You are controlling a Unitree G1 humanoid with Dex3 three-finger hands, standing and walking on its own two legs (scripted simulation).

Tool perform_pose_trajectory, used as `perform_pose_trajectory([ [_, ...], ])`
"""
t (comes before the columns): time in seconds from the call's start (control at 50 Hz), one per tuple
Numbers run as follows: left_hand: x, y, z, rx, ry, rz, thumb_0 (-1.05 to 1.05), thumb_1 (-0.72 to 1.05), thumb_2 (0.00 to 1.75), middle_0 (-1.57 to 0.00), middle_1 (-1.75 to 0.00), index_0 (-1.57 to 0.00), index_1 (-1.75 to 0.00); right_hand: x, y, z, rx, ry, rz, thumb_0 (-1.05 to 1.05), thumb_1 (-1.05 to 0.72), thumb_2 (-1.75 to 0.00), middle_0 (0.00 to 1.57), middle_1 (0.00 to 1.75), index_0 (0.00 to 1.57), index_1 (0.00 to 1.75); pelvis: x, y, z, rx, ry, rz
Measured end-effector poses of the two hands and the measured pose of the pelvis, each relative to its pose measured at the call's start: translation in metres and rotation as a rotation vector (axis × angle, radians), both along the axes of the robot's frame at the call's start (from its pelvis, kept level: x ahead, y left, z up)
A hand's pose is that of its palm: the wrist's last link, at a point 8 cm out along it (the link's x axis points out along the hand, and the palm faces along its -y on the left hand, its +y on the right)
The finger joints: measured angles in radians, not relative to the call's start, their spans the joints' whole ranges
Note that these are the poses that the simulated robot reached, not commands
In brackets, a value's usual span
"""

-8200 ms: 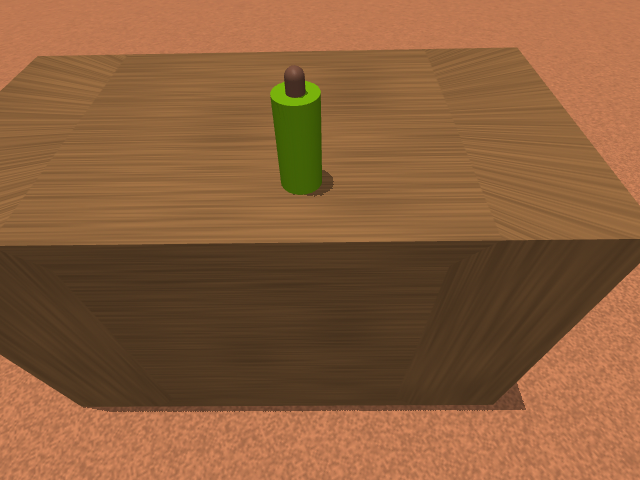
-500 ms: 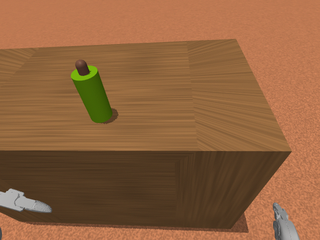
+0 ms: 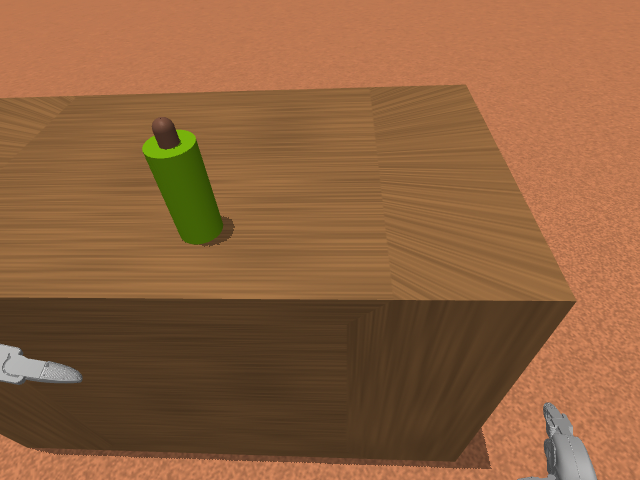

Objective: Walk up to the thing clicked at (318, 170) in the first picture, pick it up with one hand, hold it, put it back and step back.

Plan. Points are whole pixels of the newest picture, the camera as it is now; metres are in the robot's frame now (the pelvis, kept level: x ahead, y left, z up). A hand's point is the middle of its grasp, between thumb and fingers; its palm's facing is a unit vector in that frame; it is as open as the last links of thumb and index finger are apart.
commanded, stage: go down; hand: left
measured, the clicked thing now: (183, 180) +0.49 +0.25 +0.13
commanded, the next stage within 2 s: none
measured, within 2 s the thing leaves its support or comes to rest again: neither
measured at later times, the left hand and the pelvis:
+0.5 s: hand (2, 237) +0.30 +0.37 +0.20, palm faces +0.31 -0.93 -0.22, open 17.4 cm; pelvis +0.01 +0.02 +0.00, yaw -1 degrees
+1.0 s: hand out of the picture +0.32 +0.40 +0.21, palm faces +0.28 -0.95 -0.12, open 17.7 cm; pelvis +0.00 +0.01 +0.00, yaw +0 degrees
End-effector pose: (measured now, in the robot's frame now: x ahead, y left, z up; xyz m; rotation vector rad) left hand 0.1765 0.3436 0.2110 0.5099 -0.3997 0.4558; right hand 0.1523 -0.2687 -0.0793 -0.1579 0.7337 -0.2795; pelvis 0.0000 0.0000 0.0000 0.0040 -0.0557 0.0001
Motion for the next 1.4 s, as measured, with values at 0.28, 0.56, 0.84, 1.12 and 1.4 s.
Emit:
perform_pose_trajectory([
  [0.28, 0.071, 0.057, 0.010, -0.186, 0.134, -0.107, -0.01, -0.49, 0.05, -0.06, -0.03, -0.05, -0.02, -0.007, 0.011, -0.007, -0.010, 0.047, -0.035, -0.01, 0.52, -0.05, 0.06, 0.05, 0.06, 0.05, 0.003, 0.007, 0.002, -0.007, 0.049, -0.006],
  [0.56, 0.091, 0.071, -0.004, -0.281, 0.184, -0.162, -0.01, -0.50, 0.05, -0.05, -0.01, -0.04, -0.01, 0.001, 0.019, -0.005, -0.045, 0.035, -0.031, -0.01, 0.51, -0.06, 0.06, 0.05, 0.06, 0.05, 0.015, 0.020, 0.001, -0.010, 0.074, -0.023],
  [0.84, 0.096, 0.092, 0.001, -0.364, 0.236, -0.157, -0.01, -0.53, 0.05, -0.05, -0.01, -0.04, -0.01, 0.001, 0.023, -0.011, -0.061, 0.053, -0.008, -0.01, 0.51, -0.06, 0.06, 0.05, 0.06, 0.05, 0.008, 0.018, 0.001, -0.013, 0.086, -0.007],
  [1.12, 0.120, 0.104, 0.003, -0.446, 0.282, -0.183, -0.01, -0.59, 0.05, -0.05, -0.02, -0.04, -0.02, -0.015, 0.020, -0.010, -0.106, 0.064, -0.001, -0.01, 0.52, -0.06, 0.06, 0.05, 0.06, 0.05, 0.003, 0.013, 0.001, -0.012, 0.122, -0.010],
  [1.4, 0.138, 0.115, -0.002, -0.489, 0.317, -0.197, -0.01, -0.61, 0.05, -0.05, -0.02, -0.04, -0.02, 0.003, 0.023, 0.000, -0.135, 0.009, -0.005, -0.01, 0.52, -0.06, 0.06, 0.05, 0.06, 0.05, 0.017, 0.017, 0.001, -0.016, 0.158, -0.014],
])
